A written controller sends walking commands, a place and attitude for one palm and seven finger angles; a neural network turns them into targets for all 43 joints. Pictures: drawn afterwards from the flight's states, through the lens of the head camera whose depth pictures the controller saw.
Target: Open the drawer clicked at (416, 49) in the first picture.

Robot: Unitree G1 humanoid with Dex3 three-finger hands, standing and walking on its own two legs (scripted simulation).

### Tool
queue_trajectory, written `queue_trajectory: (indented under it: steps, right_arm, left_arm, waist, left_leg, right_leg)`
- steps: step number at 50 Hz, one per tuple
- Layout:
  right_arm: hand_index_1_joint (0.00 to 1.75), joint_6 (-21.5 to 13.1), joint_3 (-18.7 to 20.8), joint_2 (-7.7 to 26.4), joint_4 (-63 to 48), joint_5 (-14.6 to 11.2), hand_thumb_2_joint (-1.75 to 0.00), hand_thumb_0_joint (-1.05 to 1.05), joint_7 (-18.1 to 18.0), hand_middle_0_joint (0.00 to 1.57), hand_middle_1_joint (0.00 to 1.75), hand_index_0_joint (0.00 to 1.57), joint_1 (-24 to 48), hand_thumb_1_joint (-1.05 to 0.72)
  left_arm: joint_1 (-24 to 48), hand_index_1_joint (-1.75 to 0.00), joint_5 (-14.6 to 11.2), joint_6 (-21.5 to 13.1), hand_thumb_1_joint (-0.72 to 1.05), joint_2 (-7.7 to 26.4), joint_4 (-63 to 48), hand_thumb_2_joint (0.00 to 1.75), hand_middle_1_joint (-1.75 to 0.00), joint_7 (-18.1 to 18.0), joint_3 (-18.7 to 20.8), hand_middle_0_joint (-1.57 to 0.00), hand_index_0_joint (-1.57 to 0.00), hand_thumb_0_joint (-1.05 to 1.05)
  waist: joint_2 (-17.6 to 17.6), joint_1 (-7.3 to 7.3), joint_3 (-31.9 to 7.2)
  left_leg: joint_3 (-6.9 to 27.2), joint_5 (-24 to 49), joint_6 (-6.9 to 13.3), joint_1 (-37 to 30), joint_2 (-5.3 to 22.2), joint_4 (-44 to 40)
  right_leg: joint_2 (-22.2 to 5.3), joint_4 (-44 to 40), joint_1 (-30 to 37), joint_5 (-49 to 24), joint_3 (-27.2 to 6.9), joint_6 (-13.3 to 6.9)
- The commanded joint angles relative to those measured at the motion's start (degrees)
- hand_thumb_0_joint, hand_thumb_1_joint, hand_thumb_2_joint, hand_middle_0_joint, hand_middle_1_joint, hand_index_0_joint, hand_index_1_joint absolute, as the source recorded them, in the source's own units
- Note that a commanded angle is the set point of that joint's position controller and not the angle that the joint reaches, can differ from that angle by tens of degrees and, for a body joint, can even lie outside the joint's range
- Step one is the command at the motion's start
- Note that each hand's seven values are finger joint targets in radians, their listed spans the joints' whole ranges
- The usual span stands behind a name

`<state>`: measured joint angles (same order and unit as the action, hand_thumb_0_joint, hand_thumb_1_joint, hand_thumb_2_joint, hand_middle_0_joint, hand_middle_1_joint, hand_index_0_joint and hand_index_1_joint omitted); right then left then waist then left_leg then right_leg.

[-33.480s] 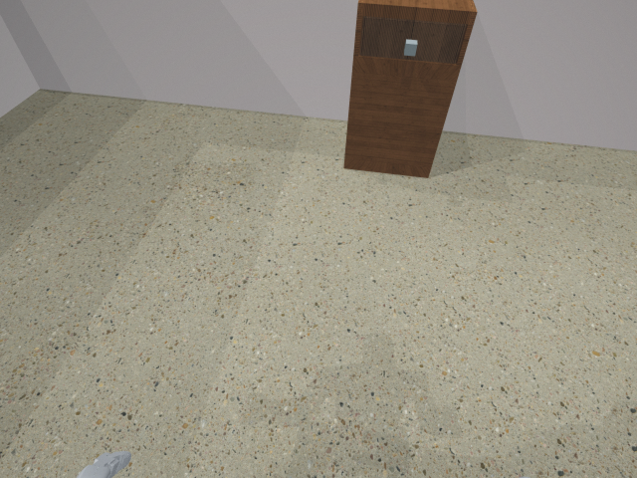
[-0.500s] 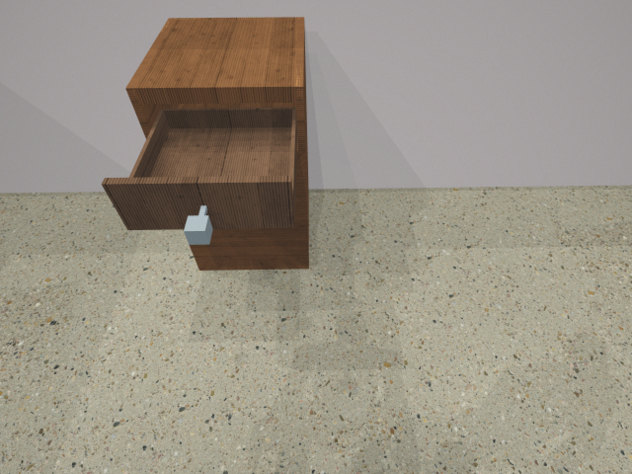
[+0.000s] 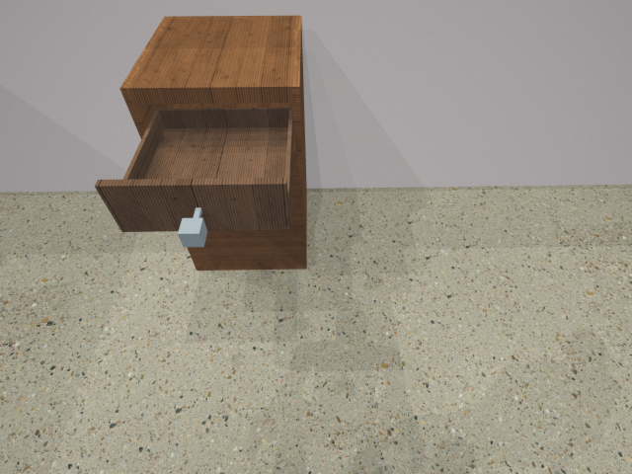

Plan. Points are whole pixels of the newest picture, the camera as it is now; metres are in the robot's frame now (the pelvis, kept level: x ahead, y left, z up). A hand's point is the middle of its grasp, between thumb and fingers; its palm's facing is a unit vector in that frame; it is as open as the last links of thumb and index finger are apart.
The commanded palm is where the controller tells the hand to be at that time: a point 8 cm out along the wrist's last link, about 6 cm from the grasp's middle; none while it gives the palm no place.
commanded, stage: look to check the result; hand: left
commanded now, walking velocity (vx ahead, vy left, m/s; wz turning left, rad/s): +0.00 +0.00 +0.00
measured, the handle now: (195, 224) +0.59 +0.29 -0.12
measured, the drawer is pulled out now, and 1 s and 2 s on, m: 0.30 0.30 0.30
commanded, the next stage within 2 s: stand and wait in 0.04 s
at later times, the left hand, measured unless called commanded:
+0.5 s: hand out of the picture +0.04 +0.19 -0.17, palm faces +0.00 -0.97 -0.24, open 7.4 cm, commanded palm none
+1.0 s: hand out of the picture +0.06 +0.20 -0.17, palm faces +0.00 -0.96 -0.26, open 7.4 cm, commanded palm none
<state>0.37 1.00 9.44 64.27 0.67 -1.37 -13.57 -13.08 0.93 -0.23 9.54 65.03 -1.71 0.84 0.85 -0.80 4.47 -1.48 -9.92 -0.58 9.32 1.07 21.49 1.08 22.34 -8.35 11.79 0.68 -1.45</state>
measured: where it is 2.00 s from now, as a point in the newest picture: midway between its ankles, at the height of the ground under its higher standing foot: outside the picture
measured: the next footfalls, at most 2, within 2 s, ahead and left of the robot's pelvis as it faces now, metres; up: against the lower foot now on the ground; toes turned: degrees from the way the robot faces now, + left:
none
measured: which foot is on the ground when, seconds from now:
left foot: down 0.00-1.00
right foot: down 0.00-1.00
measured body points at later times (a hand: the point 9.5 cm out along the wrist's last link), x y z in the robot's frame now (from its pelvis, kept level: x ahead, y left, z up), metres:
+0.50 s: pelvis +0.01 +0.00 +0.00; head +0.03 -0.01 +0.45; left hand +0.04 +0.24 -0.15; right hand +0.02 -0.24 -0.16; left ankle +0.02 +0.13 -0.74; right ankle +0.01 -0.10 -0.75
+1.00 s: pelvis +0.02 +0.00 +0.00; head +0.04 -0.01 +0.45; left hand +0.06 +0.25 -0.15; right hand +0.05 -0.25 -0.16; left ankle +0.02 +0.13 -0.74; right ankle +0.01 -0.10 -0.74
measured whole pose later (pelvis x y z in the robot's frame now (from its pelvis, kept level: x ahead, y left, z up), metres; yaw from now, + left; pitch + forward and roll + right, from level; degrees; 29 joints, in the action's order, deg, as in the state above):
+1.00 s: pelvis +0.02 +0.00 +0.00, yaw +0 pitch -2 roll +0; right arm 0.1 1.2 12.3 64.7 0.7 -1.2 -10.5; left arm -10.4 0.9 -0.6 12.5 65.0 -1.4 1.3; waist 0.6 -0.8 4.3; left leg -1.7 -10.1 -0.7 7.0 1.1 19.0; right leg 1.2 19.7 -6.0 11.9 0.5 -1.5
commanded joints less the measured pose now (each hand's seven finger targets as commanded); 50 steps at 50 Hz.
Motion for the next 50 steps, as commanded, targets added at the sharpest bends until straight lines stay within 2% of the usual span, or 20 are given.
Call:
queue_trajectory:
  steps: [1,7,11,14,16,20,25,26,28,31,34,39,42,43,46,47,50]
  right_arm:
    - [0.3,-0.8,0.9,6.3,-1.4,0.0,-0.9,0.0,-0.6,0.2,0.3,0.2,-3.0,-0.9]
    - [0.3,-0.8,1.0,6.6,-1.2,0.0,-0.9,0.0,-0.6,0.2,0.3,0.2,-2.6,-0.9]
    - [0.3,-0.9,1.1,7.1,-1.3,0.0,-0.9,0.0,-0.6,0.2,0.3,0.2,-2.2,-0.9]
    - [0.3,-0.9,1.1,7.3,-1.0,0.0,-0.9,0.0,-0.6,0.2,0.3,0.2,-1.9,-0.9]
    - [0.3,-0.8,1.1,7.3,-1.2,0.0,-0.9,0.0,-0.6,0.2,0.3,0.2,-1.6,-0.9]
    - [0.3,-0.9,1.0,7.9,-1.1,0.1,-0.9,0.0,-0.6,0.2,0.3,0.2,-1.6,-0.9]
    - [0.3,-1.0,1.1,8.3,-1.2,0.0,-0.9,0.0,-0.5,0.2,0.3,0.2,-1.1,-0.9]
    - [0.3,-0.9,1.2,8.3,-1.4,0.0,-0.9,0.0,-0.6,0.2,0.3,0.2,-0.8,-0.9]
    - [0.3,-0.9,1.2,8.6,-1.2,0.1,-0.9,0.0,-0.6,0.2,0.3,0.2,-0.7,-0.9]
    - [0.3,-1.0,1.3,8.9,-1.4,0.0,-0.9,0.0,-0.6,0.2,0.3,0.2,-0.3,-0.9]
    - [0.3,-1.0,1.2,9.2,-1.3,0.0,-0.9,0.0,-0.5,0.2,0.3,0.2,-0.1,-0.9]
    - [0.3,-1.2,1.3,9.7,-1.3,0.0,-0.9,0.0,-0.5,0.2,0.3,0.2,0.4,-0.9]
    - [0.3,-1.2,1.3,10.0,-1.5,0.0,-0.9,0.0,-0.6,0.2,0.3,0.2,0.8,-0.9]
    - [0.3,-1.2,1.4,10.3,-1.5,0.0,-0.9,0.0,-0.6,0.2,0.3,0.2,0.9,-0.9]
    - [0.3,-1.2,1.5,10.4,-1.7,-0.1,-0.9,0.0,-0.6,0.2,0.3,0.2,1.2,-0.9]
    - [0.3,-1.2,1.5,10.6,-1.5,0.0,-0.9,0.0,-0.6,0.2,0.3,0.2,1.4,-0.9]
    - [0.3,-1.2,1.5,11.1,-1.6,0.0,-0.9,0.0,-0.5,0.2,0.3,0.2,1.8,-0.9]
  left_arm:
    - [-3.0,-0.3,-0.2,-0.9,0.9,8.0,-1.6,0.9,-0.3,-0.4,1.3,-0.2,-0.2,0.0]
    - [-2.4,-0.3,-0.3,-0.9,0.9,8.5,-1.8,0.9,-0.3,-0.4,1.3,-0.2,-0.2,0.0]
    - [-2.0,-0.3,-0.3,-1.2,0.9,9.0,-2.0,0.9,-0.3,-0.4,1.6,-0.2,-0.2,0.0]
    - [-1.5,-0.3,-0.4,-1.1,0.9,9.2,-1.9,0.9,-0.3,-0.4,1.5,-0.2,-0.2,0.0]
    - [-1.7,-0.3,-0.3,-1.1,0.9,9.2,-1.9,0.9,-0.3,-0.4,1.5,-0.2,-0.2,0.0]
    - [-1.1,-0.3,-0.4,-1.1,0.9,9.7,-1.9,0.9,-0.3,-0.3,1.5,-0.2,-0.2,0.0]
    - [-0.8,-0.3,-0.4,-1.2,0.9,10.2,-2.0,0.9,-0.3,-0.3,1.6,-0.2,-0.2,0.0]
    - [-1.1,-0.3,-0.3,-1.3,0.9,10.1,-2.0,0.9,-0.3,-0.3,1.6,-0.2,-0.2,0.0]
    - [-0.6,-0.3,-0.4,-1.2,0.9,10.2,-1.9,0.9,-0.3,-0.3,1.5,-0.2,-0.2,0.0]
    - [-0.7,-0.3,-0.3,-1.3,0.9,10.5,-2.0,0.9,-0.3,-0.3,1.6,-0.2,-0.2,0.0]
    - [-0.2,-0.3,-0.4,-1.2,0.9,10.7,-2.0,0.9,-0.3,-0.2,1.6,-0.2,-0.2,0.0]
    - [0.1,-0.3,-0.4,-1.4,0.9,11.4,-2.1,0.9,-0.3,-0.2,1.8,-0.2,-0.2,0.0]
    - [0.4,-0.3,-0.3,-1.4,0.9,11.5,-2.1,0.9,-0.3,-0.2,1.8,-0.2,-0.2,0.0]
    - [0.6,-0.3,-0.4,-1.4,0.9,11.6,-2.2,0.9,-0.3,-0.2,1.7,-0.2,-0.2,0.0]
    - [0.5,-0.3,-0.3,-1.5,0.9,11.9,-2.2,0.9,-0.3,-0.2,1.9,-0.2,-0.2,0.0]
    - [0.8,-0.3,-0.3,-1.4,0.9,11.8,-2.1,0.9,-0.3,-0.2,1.8,-0.2,-0.2,0.0]
    - [1.3,-0.3,-0.3,-1.4,0.9,12.5,-2.4,0.9,-0.3,-0.1,1.9,-0.2,-0.2,0.0]
  waist:
    - [-0.3,0.22,-0.5]
    - [-0.8,0.26,-1.0]
    - [-1.1,0.32,-1.8]
    - [-0.2,0.31,-1.5]
    - [-1.0,0.35,-0.4]
    - [-0.5,0.21,-1.7]
    - [-0.3,0.23,-1.7]
    - [-1.3,0.32,-1.9]
    - [-0.4,0.2,-1.4]
    - [-1.2,0.32,-1.5]
    - [-0.5,0.29,-1.4]
    - [-0.5,0.26,-3.3]
    - [-0.9,0.23,-3.2]
    - [0.0,0.22,-2.9]
    - [-1.7,0.29,-3.2]
    - [-0.7,0.22,-2.9]
    - [-0.8,0.25,-2.2]
  left_leg:
    - [4.4,2.9,1.7,-1.9,4.8,-3.5]
    - [4.4,3.6,1.7,-2.1,4.7,-3.6]
    - [4.2,5.6,1.6,-2.8,4.9,-3.3]
    - [4.2,5.0,1.5,-2.5,4.8,-3.8]
    - [4.2,4.2,1.5,-2.6,4.9,-3.9]
    - [4.3,4.3,1.5,-2.9,4.9,-4.1]
    - [4.3,5.0,1.4,-3.1,4.9,-4.2]
    - [4.4,5.4,1.5,-3.7,5.1,-4.0]
    - [4.2,4.2,1.4,-3.2,5.0,-4.3]
    - [4.4,4.7,1.5,-3.6,5.2,-4.4]
    - [4.4,4.3,1.4,-3.2,5.0,-4.6]
    - [4.5,6.9,1.5,-4.3,5.3,-4.4]
    - [4.5,7.4,1.5,-4.6,5.4,-4.3]
    - [4.4,7.2,1.5,-4.3,5.3,-4.4]
    - [4.6,7.8,1.5,-4.9,5.5,-4.3]
    - [4.3,7.3,1.5,-4.8,5.5,-4.6]
    - [4.5,6.0,1.4,-4.3,5.4,-5.1]
  right_leg:
    - [-5.9,-6.0,-3.2,-2.5,-5.9,-1.1]
    - [-6.2,-6.2,-2.3,-3.4,-5.6,-1.0]
    - [-6.3,-5.8,-1.6,-6.5,-5.4,-1.1]
    - [-6.4,-6.1,-1.3,-6.0,-5.6,-1.1]
    - [-6.3,-6.6,-2.3,-4.7,-5.7,-1.0]
    - [-6.4,-6.6,-1.2,-4.9,-5.9,-1.0]
    - [-6.5,-6.7,-1.0,-6.0,-6.0,-1.1]
    - [-6.3,-6.6,-1.2,-6.7,-5.9,-1.1]
    - [-6.4,-7.0,-1.3,-5.2,-5.9,-1.0]
    - [-6.3,-7.0,-1.5,-5.5,-6.0,-1.0]
    - [-6.4,-7.1,-1.2,-5.1,-6.1,-0.9]
    - [-6.7,-6.5,0.2,-8.8,-5.9,-1.0]
    - [-6.7,-6.4,0.1,-9.5,-5.7,-0.9]
    - [-6.7,-6.5,0.2,-9.3,-5.9,-0.9]
    - [-6.6,-6.5,0.1,-10.1,-5.8,-0.9]
    - [-6.8,-6.6,0.1,-9.6,-5.6,-0.9]
    - [-6.8,-7.2,-0.1,-8.0,-6.0,-0.8]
